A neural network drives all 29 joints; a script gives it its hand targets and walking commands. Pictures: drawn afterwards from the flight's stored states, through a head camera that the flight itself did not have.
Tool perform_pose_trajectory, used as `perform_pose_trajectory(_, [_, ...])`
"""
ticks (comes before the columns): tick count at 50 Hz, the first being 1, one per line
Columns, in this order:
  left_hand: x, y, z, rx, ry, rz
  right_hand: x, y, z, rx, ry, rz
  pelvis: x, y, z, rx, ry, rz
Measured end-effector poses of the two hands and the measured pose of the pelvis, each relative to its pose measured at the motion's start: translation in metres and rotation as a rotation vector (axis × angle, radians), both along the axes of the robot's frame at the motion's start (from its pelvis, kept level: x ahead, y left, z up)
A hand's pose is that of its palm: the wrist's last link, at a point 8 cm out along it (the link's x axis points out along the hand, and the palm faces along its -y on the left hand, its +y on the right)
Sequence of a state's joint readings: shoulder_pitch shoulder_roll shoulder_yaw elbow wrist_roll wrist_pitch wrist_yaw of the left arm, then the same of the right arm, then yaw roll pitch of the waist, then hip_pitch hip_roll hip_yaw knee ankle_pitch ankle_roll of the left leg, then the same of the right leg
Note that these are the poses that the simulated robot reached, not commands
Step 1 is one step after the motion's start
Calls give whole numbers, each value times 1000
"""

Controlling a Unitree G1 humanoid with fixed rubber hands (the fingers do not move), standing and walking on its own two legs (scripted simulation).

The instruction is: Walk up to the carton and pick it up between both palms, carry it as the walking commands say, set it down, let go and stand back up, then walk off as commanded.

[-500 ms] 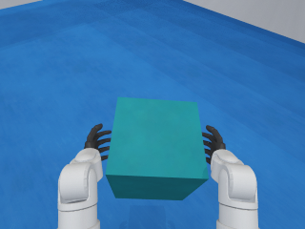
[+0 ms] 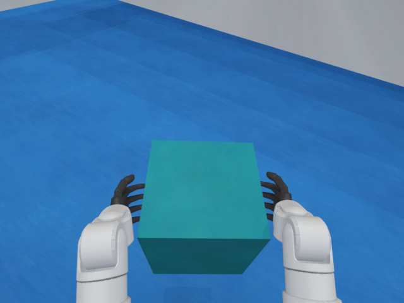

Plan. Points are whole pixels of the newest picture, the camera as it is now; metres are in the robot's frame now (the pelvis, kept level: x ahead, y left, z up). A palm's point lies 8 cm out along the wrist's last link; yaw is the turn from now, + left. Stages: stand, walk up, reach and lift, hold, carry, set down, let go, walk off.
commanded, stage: carry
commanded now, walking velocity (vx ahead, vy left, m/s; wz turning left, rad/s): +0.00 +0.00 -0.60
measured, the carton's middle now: (200, 212) +0.31 +0.02 +0.00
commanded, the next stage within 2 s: none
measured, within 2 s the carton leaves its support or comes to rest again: neither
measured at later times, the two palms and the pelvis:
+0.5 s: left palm (174, 231) +0.22 +0.07 +0.08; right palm (355, 298) +0.13 -0.22 +0.08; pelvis -0.08 +0.00 -0.01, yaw -17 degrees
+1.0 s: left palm (242, 296) +0.12 -0.04 +0.10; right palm out of the picture -0.04 -0.29 +0.10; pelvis -0.20 -0.01 +0.01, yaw -32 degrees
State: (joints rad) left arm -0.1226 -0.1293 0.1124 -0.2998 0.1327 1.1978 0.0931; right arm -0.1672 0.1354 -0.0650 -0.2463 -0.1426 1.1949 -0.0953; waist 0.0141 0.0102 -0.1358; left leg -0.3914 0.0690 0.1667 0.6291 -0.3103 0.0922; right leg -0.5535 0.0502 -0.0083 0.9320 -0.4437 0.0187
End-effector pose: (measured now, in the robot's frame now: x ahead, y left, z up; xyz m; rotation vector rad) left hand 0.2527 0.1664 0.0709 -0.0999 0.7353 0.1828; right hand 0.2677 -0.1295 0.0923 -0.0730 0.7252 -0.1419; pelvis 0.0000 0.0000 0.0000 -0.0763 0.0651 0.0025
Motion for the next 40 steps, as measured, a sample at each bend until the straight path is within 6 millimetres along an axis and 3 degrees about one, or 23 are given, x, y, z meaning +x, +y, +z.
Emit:
perform_pose_trajectory(4, [-12,3,-7,-39,68,-32,-23,3,-1,-29,75,-36,-13,10,11,-45,-15,-48])
perform_pose_trajectory(8, [-10,-2,-9,-110,48,-48,-31,0,11,-76,57,-72,-26,11,14,-61,-6,-80])
perform_pose_trajectory(12, [-5,-15,-6,-122,3,-94,-39,-12,21,-72,11,-134,-38,14,14,-70,0,-147])
perform_pose_trajectory(16, [-3,-34,3,-74,-22,-161,-60,-31,14,-24,-10,-202,-50,17,11,-63,-1,-208])
perform_pose_trajectory(23, [-22,-84,7,-3,-24,-299,-121,-73,-6,33,-8,-330,-76,9,0,-9,-18,-288])
perform_pose_trajectory(29, [-56,-130,2,55,-32,-378,-174,-112,-27,72,-13,-393,-103,-16,-17,44,-53,-340])
perform_pose_trajectory(34, [-87,-160,1,83,31,-448,-222,-135,-28,94,52,-457,-129,-28,-5,82,-62,-405])
perform_pose_trajectory(40, [-104,-193,9,60,37,-518,-261,-157,-18,103,51,-551,-163,-27,8,133,-28,-479])
